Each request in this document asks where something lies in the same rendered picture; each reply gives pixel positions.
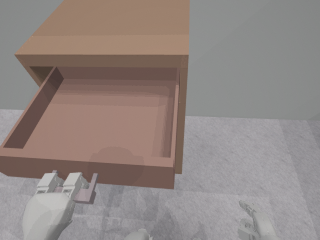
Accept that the robot left hand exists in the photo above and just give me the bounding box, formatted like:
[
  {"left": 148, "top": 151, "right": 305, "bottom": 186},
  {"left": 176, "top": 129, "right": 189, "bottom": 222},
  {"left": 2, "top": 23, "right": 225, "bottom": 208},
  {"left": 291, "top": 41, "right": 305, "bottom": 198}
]
[{"left": 22, "top": 172, "right": 89, "bottom": 240}]

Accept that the cabinet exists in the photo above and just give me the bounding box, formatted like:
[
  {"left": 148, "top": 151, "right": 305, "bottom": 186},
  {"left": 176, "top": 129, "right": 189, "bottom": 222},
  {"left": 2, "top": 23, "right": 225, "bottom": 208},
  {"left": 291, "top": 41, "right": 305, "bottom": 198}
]
[{"left": 14, "top": 0, "right": 190, "bottom": 174}]

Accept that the handle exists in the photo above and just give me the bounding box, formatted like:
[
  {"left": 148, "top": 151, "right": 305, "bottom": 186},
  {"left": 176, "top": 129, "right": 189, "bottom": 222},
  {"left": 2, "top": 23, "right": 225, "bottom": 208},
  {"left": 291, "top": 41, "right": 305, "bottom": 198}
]
[{"left": 42, "top": 170, "right": 99, "bottom": 205}]

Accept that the left robot shin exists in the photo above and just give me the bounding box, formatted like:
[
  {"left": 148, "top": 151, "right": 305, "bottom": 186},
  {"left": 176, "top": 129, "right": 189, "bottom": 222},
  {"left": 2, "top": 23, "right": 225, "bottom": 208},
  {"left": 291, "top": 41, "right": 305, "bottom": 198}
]
[{"left": 138, "top": 229, "right": 148, "bottom": 233}]

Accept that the drawer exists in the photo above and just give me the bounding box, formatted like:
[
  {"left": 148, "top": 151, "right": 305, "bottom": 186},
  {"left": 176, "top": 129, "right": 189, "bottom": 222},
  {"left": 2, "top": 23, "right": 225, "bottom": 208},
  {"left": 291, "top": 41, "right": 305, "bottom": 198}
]
[{"left": 0, "top": 66, "right": 180, "bottom": 190}]

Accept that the robot right hand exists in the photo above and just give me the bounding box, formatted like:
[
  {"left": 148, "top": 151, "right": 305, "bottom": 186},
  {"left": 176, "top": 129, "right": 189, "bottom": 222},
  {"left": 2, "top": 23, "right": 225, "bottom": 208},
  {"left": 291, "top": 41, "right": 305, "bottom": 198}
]
[{"left": 237, "top": 200, "right": 277, "bottom": 240}]

